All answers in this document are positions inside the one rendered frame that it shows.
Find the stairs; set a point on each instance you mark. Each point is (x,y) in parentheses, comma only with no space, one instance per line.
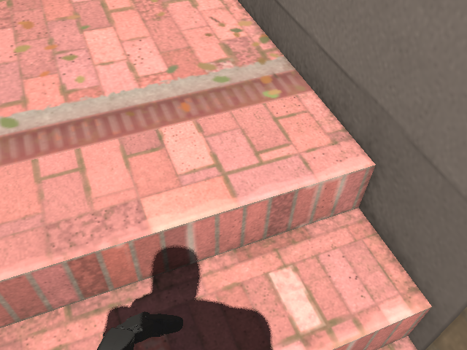
(303,270)

